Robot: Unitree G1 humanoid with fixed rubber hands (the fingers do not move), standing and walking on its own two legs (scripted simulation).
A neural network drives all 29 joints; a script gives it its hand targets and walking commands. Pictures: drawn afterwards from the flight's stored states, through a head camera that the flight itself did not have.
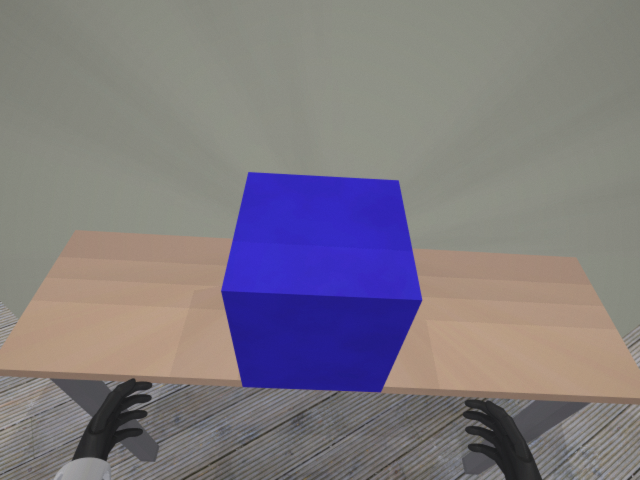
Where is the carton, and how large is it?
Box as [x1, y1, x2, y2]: [221, 172, 421, 391]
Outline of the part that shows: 248,172 221,289 242,385 253,387 380,391 421,301 398,180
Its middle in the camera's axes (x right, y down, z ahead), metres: +0.00 +0.07 +0.56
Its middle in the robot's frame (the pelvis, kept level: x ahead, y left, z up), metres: +0.37 +0.01 +0.01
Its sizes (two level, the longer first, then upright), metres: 0.210 0.200 0.250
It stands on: a table, 0.67 m high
